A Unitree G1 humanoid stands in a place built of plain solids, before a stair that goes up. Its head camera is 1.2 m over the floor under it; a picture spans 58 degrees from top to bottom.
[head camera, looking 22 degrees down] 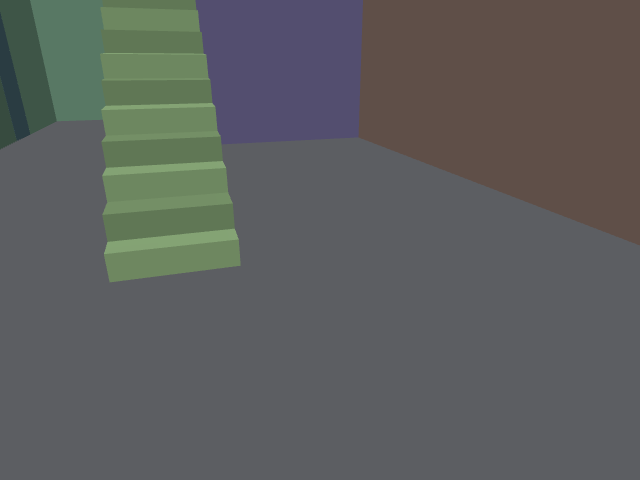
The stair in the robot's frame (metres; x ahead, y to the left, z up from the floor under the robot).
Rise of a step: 0.18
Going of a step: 0.23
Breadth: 0.78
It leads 18 degrees to the left of straight ahead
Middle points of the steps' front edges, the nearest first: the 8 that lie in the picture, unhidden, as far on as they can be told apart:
2.41 0.88 0.18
2.59 0.94 0.36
2.82 1.01 0.55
3.02 1.08 0.73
3.24 1.15 0.91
3.48 1.22 1.09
3.65 1.28 1.28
3.92 1.37 1.46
